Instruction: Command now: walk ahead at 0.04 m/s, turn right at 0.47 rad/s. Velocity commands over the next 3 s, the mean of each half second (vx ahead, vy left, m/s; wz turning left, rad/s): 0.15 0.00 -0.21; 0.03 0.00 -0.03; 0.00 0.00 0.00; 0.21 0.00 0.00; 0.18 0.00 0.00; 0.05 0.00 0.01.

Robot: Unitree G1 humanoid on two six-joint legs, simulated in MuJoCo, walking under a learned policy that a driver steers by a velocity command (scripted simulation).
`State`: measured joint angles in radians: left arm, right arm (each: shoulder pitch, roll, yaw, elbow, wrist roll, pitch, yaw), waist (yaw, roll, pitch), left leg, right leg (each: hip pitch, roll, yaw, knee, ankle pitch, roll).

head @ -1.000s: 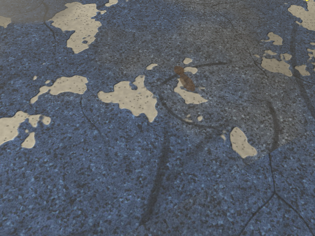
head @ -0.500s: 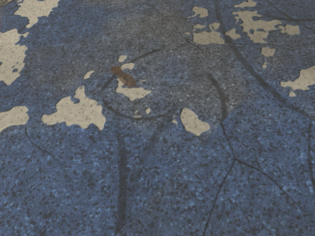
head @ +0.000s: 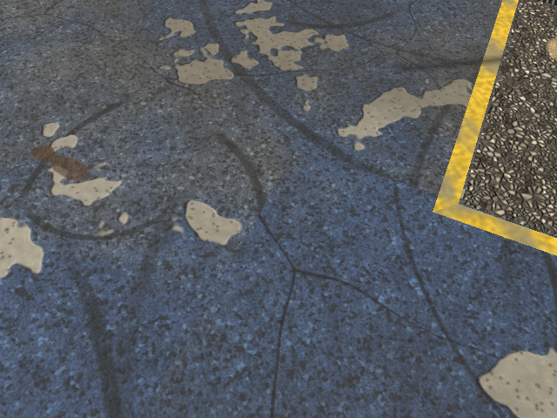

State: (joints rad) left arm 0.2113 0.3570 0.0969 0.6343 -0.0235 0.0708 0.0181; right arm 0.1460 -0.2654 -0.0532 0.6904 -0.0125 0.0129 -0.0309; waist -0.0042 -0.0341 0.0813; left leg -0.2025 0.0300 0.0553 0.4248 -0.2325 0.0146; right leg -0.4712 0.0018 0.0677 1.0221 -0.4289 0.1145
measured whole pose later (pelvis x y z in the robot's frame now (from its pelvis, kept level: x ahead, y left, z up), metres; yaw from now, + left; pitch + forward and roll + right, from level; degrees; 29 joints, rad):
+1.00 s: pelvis +0.15 -0.06 -0.01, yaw -5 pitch -1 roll +0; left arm 0.26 0.25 0.03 0.86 0.01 0.01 0.03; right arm 0.11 -0.25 -0.02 0.85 0.00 -0.01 0.00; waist 0.00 0.01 0.04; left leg -0.28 0.01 0.03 0.53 -0.23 0.00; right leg -0.09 0.00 0.03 0.50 -0.39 0.00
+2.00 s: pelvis +0.23 -0.02 +0.00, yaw -4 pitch +0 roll +0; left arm 0.28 0.26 0.05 0.98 -0.04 -0.09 0.01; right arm 0.33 -0.22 -0.04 1.10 0.01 -0.11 0.03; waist -0.03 -0.03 0.01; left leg -0.12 -0.03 0.06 0.40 -0.27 0.06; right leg -0.42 -0.04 0.02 1.13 -0.30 -0.06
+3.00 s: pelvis +0.46 -0.05 -0.01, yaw -4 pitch -1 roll +0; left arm 0.17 0.23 0.04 1.08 -0.01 -0.01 0.03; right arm 0.27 -0.20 -0.02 1.08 0.01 -0.02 -0.03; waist -0.01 0.00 0.02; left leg -0.16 0.00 0.01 0.52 -0.35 0.02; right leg -0.28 0.00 -0.04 0.55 -0.29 -0.03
